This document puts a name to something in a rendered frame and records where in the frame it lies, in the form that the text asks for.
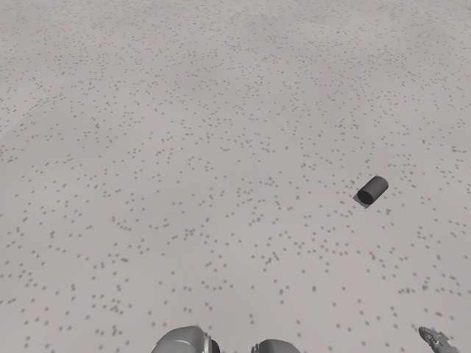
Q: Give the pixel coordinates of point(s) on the right robot hand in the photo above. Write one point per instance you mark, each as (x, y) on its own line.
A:
(439, 342)

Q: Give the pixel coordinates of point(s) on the can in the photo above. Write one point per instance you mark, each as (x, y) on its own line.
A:
(372, 190)

